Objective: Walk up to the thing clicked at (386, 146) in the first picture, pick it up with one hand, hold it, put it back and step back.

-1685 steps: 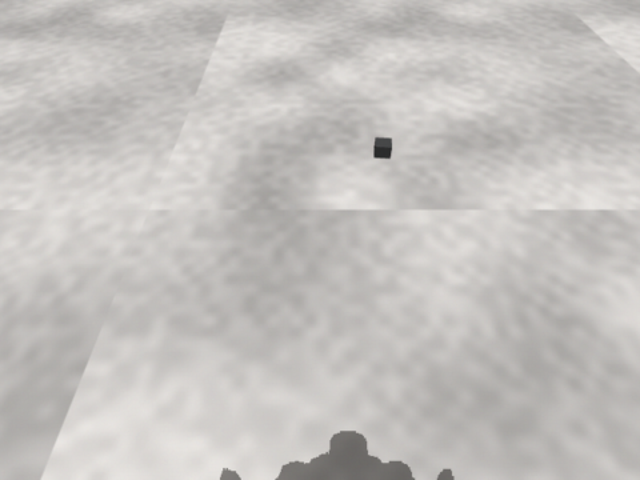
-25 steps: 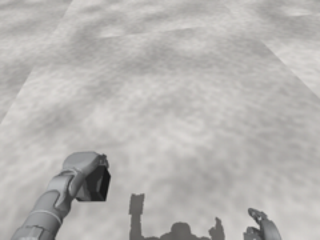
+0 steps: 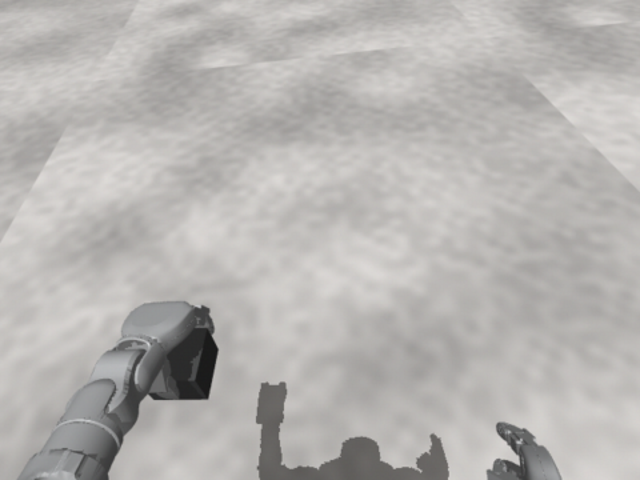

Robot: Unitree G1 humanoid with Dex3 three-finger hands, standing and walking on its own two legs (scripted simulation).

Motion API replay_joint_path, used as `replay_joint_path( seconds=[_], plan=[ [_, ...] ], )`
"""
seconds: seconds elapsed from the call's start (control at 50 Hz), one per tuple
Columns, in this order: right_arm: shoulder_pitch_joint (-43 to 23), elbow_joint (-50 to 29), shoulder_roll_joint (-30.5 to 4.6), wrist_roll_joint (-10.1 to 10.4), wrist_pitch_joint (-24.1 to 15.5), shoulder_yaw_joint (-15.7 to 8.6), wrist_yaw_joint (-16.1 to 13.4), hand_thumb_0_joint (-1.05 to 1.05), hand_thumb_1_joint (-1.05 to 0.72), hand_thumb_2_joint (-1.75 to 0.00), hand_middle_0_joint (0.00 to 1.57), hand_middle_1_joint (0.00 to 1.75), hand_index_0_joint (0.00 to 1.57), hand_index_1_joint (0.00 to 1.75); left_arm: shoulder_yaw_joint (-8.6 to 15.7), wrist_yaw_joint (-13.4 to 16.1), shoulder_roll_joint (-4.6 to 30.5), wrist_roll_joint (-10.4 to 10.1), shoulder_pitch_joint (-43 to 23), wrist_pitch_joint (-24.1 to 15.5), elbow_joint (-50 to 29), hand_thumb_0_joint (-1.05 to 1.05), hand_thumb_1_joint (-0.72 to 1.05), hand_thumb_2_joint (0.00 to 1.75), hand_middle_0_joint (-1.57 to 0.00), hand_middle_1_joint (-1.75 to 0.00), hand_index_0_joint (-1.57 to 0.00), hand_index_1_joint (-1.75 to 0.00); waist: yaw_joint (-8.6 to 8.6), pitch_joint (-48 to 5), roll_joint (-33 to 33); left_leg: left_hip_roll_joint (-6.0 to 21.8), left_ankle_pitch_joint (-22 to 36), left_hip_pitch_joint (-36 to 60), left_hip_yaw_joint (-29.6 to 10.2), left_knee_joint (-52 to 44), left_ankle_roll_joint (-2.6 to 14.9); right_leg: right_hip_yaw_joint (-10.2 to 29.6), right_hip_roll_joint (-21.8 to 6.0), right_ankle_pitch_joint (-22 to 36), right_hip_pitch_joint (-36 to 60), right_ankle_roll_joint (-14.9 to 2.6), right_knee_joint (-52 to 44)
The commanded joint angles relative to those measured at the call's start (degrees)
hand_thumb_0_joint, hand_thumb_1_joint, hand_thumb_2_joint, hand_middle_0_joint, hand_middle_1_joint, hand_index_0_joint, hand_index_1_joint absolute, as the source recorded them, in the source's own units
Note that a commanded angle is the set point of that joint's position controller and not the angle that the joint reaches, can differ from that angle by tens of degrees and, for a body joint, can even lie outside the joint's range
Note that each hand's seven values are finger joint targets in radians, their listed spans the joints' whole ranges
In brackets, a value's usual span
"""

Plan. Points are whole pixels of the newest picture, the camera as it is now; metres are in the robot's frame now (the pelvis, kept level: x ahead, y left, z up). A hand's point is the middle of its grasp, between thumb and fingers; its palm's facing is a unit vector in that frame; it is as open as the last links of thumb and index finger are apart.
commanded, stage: crouch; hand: left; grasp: from above
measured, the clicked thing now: (180, 363) +0.30 +0.24 -0.07
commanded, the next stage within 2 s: lower in 1.94 s
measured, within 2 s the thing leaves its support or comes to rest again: neither
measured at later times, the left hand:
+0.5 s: hand (185, 377) +0.31 +0.25 -0.15, palm faces -0.42 +0.05 -0.91, open 10.7 cm
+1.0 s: hand (210, 399) +0.36 +0.29 -0.39, palm faces -0.47 +0.03 -0.88, open 10.7 cm
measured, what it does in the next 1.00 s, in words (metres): lowers itself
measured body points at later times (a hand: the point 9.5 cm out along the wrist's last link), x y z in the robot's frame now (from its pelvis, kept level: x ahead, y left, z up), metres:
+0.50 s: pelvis -0.02 +0.00 -0.06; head +0.06 +0.01 +0.38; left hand +0.33 +0.25 -0.10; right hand +0.11 -0.28 -0.18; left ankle +0.01 +0.13 -0.74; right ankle +0.02 -0.14 -0.74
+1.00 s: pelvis -0.06 +0.01 -0.27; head +0.14 +0.04 +0.14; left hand +0.38 +0.29 -0.34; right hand +0.00 -0.26 -0.39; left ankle +0.01 +0.13 -0.74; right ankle +0.02 -0.14 -0.74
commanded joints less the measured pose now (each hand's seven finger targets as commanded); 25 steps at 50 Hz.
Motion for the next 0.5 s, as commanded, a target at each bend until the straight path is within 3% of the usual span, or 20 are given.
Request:
replay_joint_path(
  seconds=[0.0, 0.08, 0.16, 0.26, 0.32, 0.38, 0.4, 0.48],
  plan=[
    [-5.7, -7.9, -7.2, -0.1, -2.2, -2.8, -0.4, 0.0, -0.87, -0.89, 0.2, 0.3, 0.2, 0.3, 6.1, 2.0, 12.1, -0.9, -16.8, 0.4, -9.6, 0.0, 0.73, 0.81, -1.0, -0.69, -1.05, -0.65, 0.08, -12.5, -2.4, -2.3, 10.3, 6.0, 0.7, -3.4, 1.57, -2.5, 3.3, 7.4, 2.8, -2.08, -4.4],
    [-5.6, -8.3, -6.8, 0.0, -1.8, -2.6, -0.3, 0.0, -0.9, -0.9, 0.2, 0.3, 0.2, 0.3, 5.6, 2.0, 11.2, -0.4, -14.9, -0.4, -7.9, 0.0, 0.7, 0.85, -1.05, -0.73, -1.06, -0.71, -0.38, -10.5, -3.6, -2.6, 9.1, 4.9, 0.8, -3.2, 1.75, -2.4, 3.1, 6.3, 1.3, -2.03, -4.6],
    [-5.1, -7.7, -6.7, -0.7, -1.2, -2.7, -0.1, 0.0, -0.9, -0.9, 0.2, 0.3, 0.2, 0.3, 7.0, 4.5, 11.9, 1.2, -16.0, -2.8, -5.6, 0.0, 0.71, 0.83, -1.05, -0.72, -1.07, -0.71, -1.28, -10.6, -4.5, -2.9, 7.7, 2.6, 0.8, -0.9, 1.84, -2.1, 2.7, 5.5, -1.2, -1.87, -3.0],
    [-2.3, -5.5, -7.4, -1.9, -0.7, -3.8, 0.9, 0.0, -0.9, -0.9, 0.2, 0.3, 0.2, 0.3, 8.5, 11.4, 12.7, 5.1, -21.1, -5.7, 0.1, 0.0, 0.71, 0.85, -1.05, -0.74, -1.06, -0.72, -2.49, -14.6, -2.9, -2.9, 7.4, -4.6, 0.8, 7.7, 1.46, -1.9, 2.7, 6.1, -8.9, -1.89, 4.6],
    [0.2, -4.5, -7.8, -2.6, -0.5, -4.9, 1.7, 0.0, -0.9, -0.9, 0.2, 0.3, 0.2, 0.3, 7.1, 15.5, 11.1, 7.9, -24.4, -5.7, 4.2, 0.0, 0.71, 0.87, -1.05, -0.75, -1.06, -0.74, -3.74, -18.7, -2.4, -2.8, 6.9, -9.9, 0.6, 14.6, 1.27, -1.9, 2.6, 6.3, -14.9, -2.02, 11.0],
    [2.2, -3.9, -8.4, -3.4, -0.5, -5.7, 2.4, 0.0, -0.9, -0.9, 0.2, 0.3, 0.2, 0.3, 7.9, 19.7, 12.1, 9.8, -27.7, -5.3, 9.4, 0.0, 0.69, 0.86, -1.03, -0.74, -1.05, -0.73, -3.92, -21.1, -1.5, -2.4, 4.2, -17.5, 0.1, 21.5, 1.08, -2.6, 2.9, 3.3, -22.1, -2.41, 17.2],
    [2.9, -3.8, -8.6, -3.5, -0.6, -5.8, 2.6, 0.0, -0.9, -0.9, 0.2, 0.3, 0.2, 0.3, 6.9, 20.8, 10.7, 10.6, -27.8, -4.8, 12.7, 0.0, 0.68, 0.84, -1.03, -0.73, -1.05, -0.72, -4.7, -21.2, -2.2, -2.3, 3.1, -20.4, 0.0, 23.8, 1.27, -2.6, 2.9, 2.4, -24.7, -2.46, 19.3],
    [4.1, -3.3, -9.0, -4.0, -1.5, -6.2, 2.9, 0.0, -0.9, -0.9, 0.2, 0.3, 0.2, 0.3, 7.7, 23.9, 12.3, 11.6, -32.8, -4.0, 18.0, 0.0, 0.63, 0.8, -0.99, -0.71, -1.01, -0.69, -4.96, -25.7, -1.4, -2.7, -2.6, -31.5, -0.4, 31.6, 1.49, -3.0, 2.9, -2.6, -32.4, -2.59, 27.0]
  ],
)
